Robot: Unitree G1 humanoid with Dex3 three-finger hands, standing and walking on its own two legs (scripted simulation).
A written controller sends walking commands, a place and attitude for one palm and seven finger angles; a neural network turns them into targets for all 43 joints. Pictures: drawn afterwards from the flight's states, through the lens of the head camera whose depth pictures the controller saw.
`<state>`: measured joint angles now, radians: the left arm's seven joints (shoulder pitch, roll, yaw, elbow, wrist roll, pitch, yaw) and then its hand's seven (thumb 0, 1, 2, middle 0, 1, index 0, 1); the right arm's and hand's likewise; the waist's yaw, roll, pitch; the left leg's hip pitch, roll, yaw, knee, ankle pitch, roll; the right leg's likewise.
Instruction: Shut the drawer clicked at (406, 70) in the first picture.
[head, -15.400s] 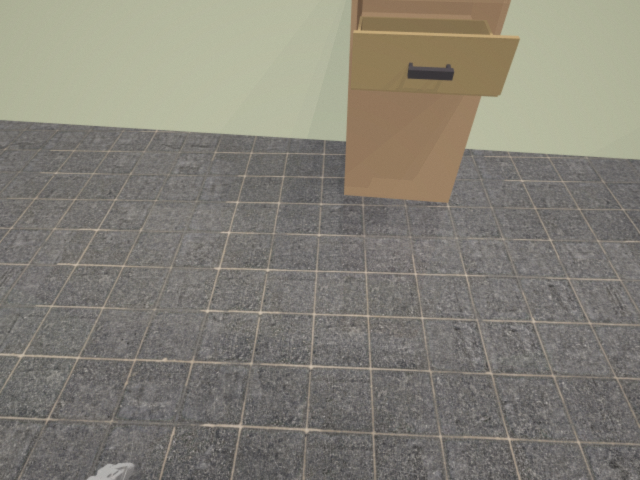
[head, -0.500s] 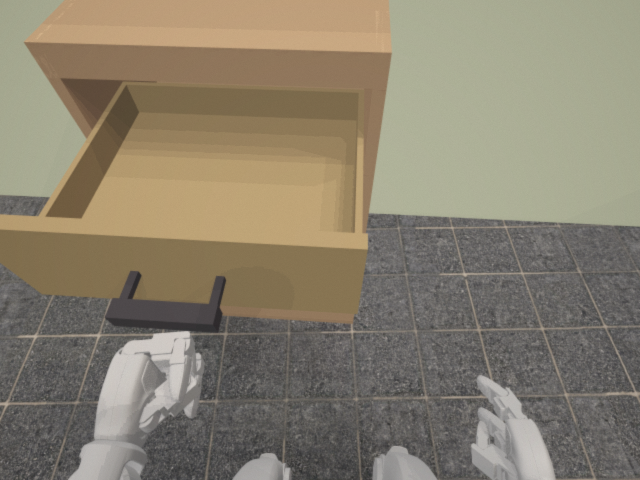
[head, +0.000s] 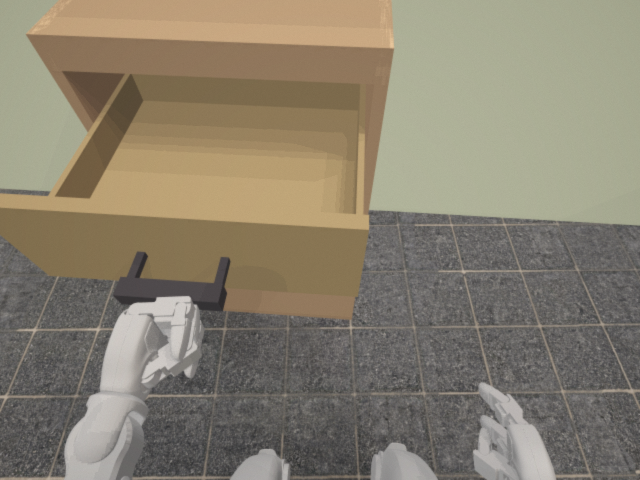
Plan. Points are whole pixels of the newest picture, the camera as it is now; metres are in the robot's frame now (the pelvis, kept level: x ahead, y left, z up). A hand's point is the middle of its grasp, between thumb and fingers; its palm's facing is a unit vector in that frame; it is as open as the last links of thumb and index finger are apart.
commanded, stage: push the drawer shut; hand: left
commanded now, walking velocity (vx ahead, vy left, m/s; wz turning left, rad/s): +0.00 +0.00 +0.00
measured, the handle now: (176, 278) +0.34 +0.19 +0.06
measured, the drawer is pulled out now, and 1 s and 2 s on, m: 0.25 0.12 0.00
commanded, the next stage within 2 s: none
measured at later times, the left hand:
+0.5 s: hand (208, 294) +0.32 +0.15 +0.05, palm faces -0.07 -1.00 -0.05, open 3.1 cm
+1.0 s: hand (222, 250) +0.39 +0.14 +0.05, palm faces -0.06 -1.00 -0.06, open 3.0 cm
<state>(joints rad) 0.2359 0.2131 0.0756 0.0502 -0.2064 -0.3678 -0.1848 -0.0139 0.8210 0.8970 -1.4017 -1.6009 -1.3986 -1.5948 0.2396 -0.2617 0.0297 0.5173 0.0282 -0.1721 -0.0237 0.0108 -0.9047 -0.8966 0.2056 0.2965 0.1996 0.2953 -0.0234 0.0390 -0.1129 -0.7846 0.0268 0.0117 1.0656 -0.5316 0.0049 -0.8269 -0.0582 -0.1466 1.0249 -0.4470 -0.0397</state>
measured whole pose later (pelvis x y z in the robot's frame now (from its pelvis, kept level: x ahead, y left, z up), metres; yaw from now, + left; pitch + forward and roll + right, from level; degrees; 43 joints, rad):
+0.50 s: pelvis -0.01 +0.01 +0.00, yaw -1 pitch +15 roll -1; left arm -0.09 0.20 0.09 0.33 -0.18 -0.37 -0.14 0.00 0.82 0.90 -1.40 -1.60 -1.40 -1.59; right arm 0.23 -0.26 0.03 0.57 0.03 -0.14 -0.01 0.01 -0.90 -0.90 0.21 0.30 0.20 0.30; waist -0.03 0.03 -0.10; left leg -0.78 0.01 0.04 1.03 -0.50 0.02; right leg -0.83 -0.07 -0.12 0.99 -0.41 -0.02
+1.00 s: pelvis +0.00 +0.01 +0.01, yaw -1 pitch +16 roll +0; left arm -0.35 0.23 0.15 0.61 -0.15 -0.41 -0.12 -0.02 0.83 0.91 -1.40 -1.60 -1.40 -1.59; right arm 0.27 -0.27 0.02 0.61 0.02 -0.07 -0.01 0.01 -0.91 -0.90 0.21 0.30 0.20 0.30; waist -0.06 0.02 -0.09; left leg -0.80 0.02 0.04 1.01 -0.49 0.02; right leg -0.86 -0.06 -0.11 0.98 -0.40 -0.03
